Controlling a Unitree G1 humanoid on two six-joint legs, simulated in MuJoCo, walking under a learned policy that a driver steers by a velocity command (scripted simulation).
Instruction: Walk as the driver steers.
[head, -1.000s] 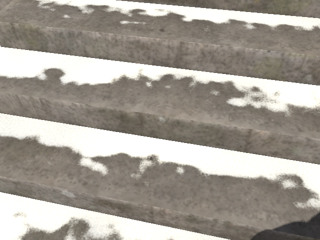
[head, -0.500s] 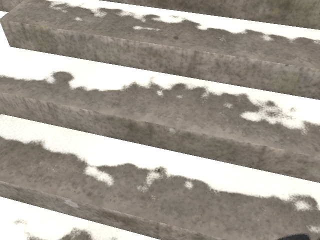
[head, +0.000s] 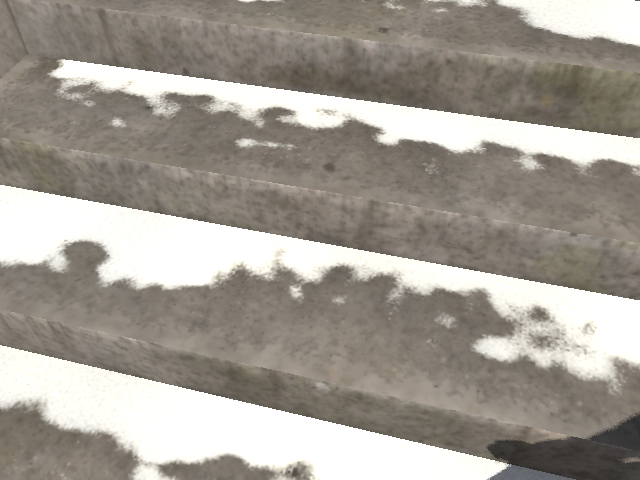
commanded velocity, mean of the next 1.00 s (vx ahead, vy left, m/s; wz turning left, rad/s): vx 0.49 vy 0.00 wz -0.23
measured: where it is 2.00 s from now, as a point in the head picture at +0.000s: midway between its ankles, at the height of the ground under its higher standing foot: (441, 74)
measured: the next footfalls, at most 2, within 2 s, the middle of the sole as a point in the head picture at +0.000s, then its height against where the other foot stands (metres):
left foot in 0.40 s outside the picture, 0.14 m higher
right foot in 0.88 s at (421, 334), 0.14 m higher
